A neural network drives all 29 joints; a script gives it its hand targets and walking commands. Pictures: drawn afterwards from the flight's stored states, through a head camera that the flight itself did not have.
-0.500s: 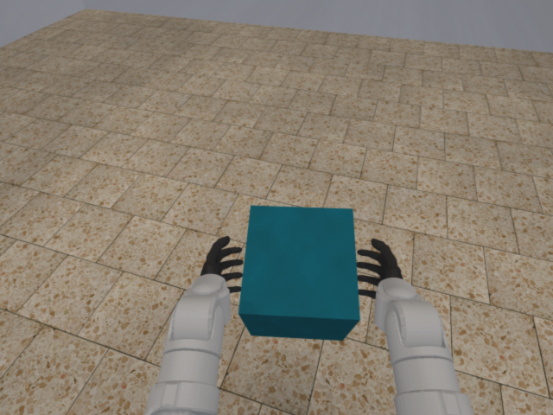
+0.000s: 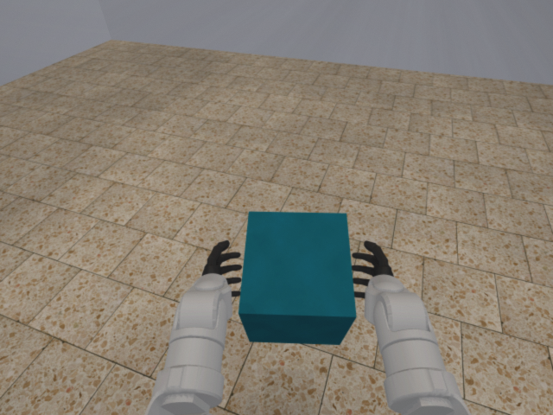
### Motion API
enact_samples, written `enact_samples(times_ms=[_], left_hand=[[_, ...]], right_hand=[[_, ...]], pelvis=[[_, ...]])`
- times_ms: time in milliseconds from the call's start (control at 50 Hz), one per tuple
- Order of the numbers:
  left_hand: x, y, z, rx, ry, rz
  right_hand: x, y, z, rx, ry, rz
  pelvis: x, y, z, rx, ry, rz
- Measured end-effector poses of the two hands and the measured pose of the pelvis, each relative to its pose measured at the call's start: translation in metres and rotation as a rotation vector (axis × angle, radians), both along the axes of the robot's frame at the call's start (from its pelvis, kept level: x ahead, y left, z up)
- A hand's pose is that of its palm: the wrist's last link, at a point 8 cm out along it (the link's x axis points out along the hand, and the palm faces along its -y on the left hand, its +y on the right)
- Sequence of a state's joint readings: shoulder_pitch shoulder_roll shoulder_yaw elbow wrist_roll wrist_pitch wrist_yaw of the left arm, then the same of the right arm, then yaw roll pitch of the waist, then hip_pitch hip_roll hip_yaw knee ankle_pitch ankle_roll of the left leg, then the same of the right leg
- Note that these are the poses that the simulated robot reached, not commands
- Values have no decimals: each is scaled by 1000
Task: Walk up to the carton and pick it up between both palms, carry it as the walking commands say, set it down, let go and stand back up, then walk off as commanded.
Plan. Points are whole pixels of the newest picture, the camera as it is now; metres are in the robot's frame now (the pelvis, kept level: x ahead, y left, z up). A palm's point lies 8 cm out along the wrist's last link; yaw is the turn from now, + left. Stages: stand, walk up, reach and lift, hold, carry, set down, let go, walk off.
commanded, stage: hold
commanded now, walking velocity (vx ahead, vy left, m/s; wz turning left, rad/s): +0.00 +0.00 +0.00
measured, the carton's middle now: (295, 280) +0.36 +0.00 -0.04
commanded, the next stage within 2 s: set down in 0.08 s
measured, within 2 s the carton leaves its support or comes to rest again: neither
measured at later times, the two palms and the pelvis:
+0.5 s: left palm (234, 297) +0.30 +0.11 +0.00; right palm (393, 295) +0.31 -0.15 +0.00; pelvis +0.01 -0.03 +0.00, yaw +7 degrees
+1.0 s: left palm (240, 314) +0.32 +0.11 -0.09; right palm (376, 313) +0.33 -0.15 -0.09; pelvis -0.02 -0.01 -0.05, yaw +7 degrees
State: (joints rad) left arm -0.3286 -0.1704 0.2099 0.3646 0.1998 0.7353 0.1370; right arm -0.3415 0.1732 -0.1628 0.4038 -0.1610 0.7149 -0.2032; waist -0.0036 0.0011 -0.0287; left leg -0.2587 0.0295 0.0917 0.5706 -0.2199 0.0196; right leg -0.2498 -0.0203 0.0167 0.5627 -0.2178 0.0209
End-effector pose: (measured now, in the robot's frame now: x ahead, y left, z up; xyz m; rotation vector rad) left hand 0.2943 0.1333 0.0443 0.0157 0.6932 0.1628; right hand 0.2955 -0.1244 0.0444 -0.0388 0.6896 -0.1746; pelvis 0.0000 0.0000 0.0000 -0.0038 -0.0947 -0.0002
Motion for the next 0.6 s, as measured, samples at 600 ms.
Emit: enact_samples(times_ms=[600], left_hand=[[8, -19, -61, -14, 82, 4]], right_hand=[[19, -18, -58, -40, 84, 17]], pelvis=[[7, -27, -7, -13, 67, 133]])
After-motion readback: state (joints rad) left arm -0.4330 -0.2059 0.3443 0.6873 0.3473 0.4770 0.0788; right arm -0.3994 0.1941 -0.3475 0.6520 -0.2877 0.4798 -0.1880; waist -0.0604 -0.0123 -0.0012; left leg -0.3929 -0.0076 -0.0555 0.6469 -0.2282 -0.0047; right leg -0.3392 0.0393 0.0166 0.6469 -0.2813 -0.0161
